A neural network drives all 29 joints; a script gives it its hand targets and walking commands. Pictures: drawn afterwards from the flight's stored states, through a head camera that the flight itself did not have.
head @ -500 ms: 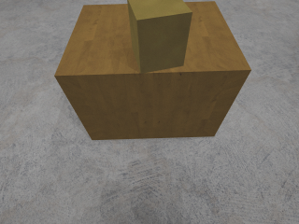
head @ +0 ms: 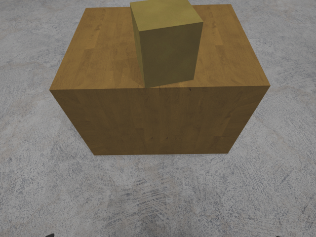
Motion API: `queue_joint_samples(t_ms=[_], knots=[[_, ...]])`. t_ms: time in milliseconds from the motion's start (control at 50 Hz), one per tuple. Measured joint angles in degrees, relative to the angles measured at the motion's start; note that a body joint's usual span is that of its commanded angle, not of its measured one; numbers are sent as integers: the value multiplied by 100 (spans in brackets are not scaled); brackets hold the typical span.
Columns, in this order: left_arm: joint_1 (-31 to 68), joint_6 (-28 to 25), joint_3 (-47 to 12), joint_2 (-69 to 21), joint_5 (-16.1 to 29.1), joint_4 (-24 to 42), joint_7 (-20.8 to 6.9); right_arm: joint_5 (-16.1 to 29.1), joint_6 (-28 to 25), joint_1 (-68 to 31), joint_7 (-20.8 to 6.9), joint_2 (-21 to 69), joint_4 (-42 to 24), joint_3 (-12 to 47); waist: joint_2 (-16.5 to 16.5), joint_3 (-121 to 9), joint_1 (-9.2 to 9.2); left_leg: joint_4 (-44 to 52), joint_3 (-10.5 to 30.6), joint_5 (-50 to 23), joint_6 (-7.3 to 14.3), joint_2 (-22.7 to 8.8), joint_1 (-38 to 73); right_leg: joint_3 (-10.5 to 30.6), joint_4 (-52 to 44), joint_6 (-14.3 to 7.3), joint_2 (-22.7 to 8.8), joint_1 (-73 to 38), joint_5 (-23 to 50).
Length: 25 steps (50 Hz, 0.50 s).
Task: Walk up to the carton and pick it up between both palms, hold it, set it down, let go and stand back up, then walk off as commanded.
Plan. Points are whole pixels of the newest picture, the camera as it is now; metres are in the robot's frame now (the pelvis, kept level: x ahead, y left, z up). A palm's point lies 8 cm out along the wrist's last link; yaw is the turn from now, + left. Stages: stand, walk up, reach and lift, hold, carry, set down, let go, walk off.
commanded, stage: walk off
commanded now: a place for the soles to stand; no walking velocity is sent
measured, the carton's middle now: (163, 43) +0.79 -0.01 +0.01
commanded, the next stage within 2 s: stand in 0.74 s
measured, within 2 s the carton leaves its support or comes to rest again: neither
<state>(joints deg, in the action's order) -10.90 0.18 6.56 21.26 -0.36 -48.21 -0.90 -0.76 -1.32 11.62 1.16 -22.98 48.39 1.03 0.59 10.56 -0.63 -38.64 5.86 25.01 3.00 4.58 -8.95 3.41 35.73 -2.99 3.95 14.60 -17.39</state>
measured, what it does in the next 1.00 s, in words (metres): stands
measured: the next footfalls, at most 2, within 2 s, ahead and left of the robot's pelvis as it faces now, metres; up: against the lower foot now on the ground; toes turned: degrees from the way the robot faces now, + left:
none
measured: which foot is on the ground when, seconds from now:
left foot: down 0.00-1.00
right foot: down 0.00-1.00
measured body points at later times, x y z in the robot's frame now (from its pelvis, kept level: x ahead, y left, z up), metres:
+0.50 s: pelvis -0.01 -0.01 +0.00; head +0.05 -0.02 +0.45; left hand +0.09 +0.31 -0.11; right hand +0.10 -0.32 -0.12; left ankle -0.01 +0.12 -0.72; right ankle +0.01 -0.10 -0.72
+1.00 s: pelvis -0.04 -0.02 +0.00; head +0.01 -0.02 +0.44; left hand +0.06 +0.30 -0.12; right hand +0.06 -0.33 -0.11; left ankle -0.01 +0.12 -0.72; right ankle -0.05 -0.12 -0.72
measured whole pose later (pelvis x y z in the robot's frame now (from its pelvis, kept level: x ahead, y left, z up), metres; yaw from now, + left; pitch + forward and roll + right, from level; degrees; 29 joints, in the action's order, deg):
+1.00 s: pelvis -0.04 -0.02 +0.00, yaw -1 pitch -4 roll +0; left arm -10.3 0.0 6.6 21.0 -0.6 -48.8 -0.8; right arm -0.7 -1.4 8.8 1.2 -22.9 48.3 1.0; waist 0.1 11.0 -0.4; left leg -37.1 4.7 17.2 -0.6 0.0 -15.9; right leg 3.4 38.0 -2.4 4.3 13.5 -20.0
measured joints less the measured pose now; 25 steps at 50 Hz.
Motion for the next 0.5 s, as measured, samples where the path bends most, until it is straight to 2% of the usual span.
queue_joint_samples(t_ms=[60,120,140,180,200,220,260,360,400,440,500], knots=[[5,-57,0,-3,-32,0,1,3,38,-142,0,-2,-4,1,3,-5,-5,-505,0,611,0,-8,-305,-2,1,1,-7,4,-150],[4,-71,-1,-4,-54,0,9,3,40,-221,0,-4,-6,1,7,-9,-11,-215,5,678,-1,-116,-396,-7,0,-9,-12,8,-146],[4,-71,-1,-4,-52,0,9,3,40,-239,0,-4,-6,1,8,-11,-12,45,5,549,-1,-170,-391,-9,0,-10,-11,8,-146],[4,-62,0,-4,-31,-1,9,3,30,-255,-1,-4,-6,2,8,-12,-10,436,-46,-235,-39,-241,-335,-7,0,-10,-11,4,-147],[10,-47,0,-4,-14,-2,9,3,25,-256,-1,-3,-5,2,3,-11,-9,576,-50,-661,-82,-245,-294,-6,0,-10,-14,0,-146],[21,-26,0,-4,2,-2,9,3,23,-256,0,-2,-4,1,-11,-10,-8,637,-52,-775,-177,-245,-268,-4,1,-10,-24,-1,-137],[49,11,0,-3,19,-1,9,3,22,-258,0,-1,-3,1,-23,-9,-7,672,-55,-709,-263,-246,-241,-4,1,-10,-31,-2,-107],[66,31,0,-2,-64,-1,10,3,62,-292,0,-2,-1,1,-24,-4,-3,249,-68,-522,-265,-276,-416,-2,33,-48,26,0,-131],[66,31,0,-2,-98,-1,10,3,111,-292,0,-2,0,1,-24,-5,-4,-102,-96,68,-265,-273,-531,-2,33,-63,27,1,-107],[65,31,0,-3,-119,-1,10,3,127,-288,0,-3,-3,1,-21,-9,-6,-229,-94,358,-265,-274,-563,-4,32,-64,28,3,-88],[75,38,-1,-5,-120,0,10,3,125,-271,-1,-6,-6,2,-17,-13,-10,177,-88,8,-265,-277,-412,-8,32,-28,30,7,-61]])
